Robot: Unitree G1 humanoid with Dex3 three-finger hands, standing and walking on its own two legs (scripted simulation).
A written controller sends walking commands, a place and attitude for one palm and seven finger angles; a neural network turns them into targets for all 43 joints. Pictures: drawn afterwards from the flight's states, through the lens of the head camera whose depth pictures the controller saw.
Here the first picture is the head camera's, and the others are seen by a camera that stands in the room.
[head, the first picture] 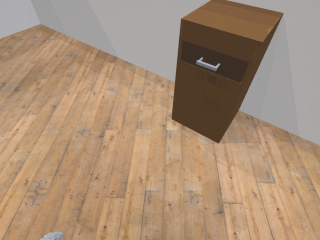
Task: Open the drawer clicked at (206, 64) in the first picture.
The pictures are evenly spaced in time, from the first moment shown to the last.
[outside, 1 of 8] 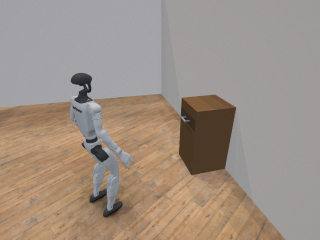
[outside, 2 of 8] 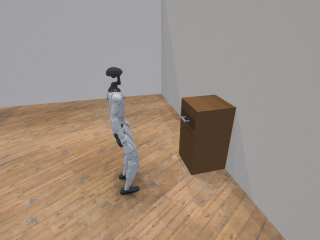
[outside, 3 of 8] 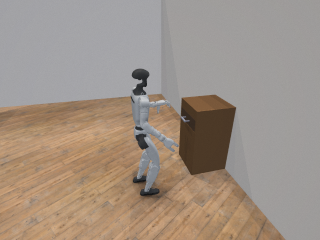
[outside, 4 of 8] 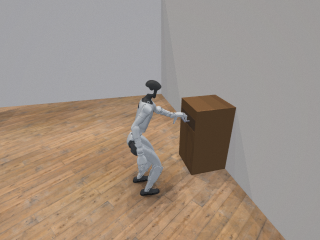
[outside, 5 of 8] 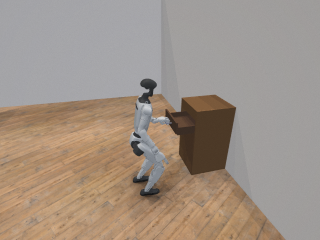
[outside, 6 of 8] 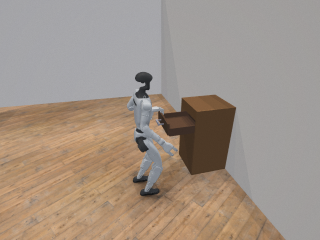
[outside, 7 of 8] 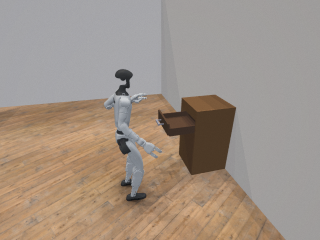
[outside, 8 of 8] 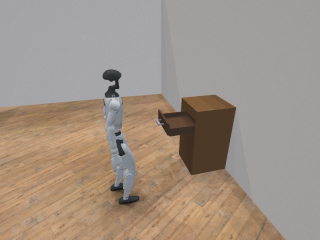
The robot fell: no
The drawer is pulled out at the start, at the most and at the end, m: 0.00 0.30 0.30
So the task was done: yes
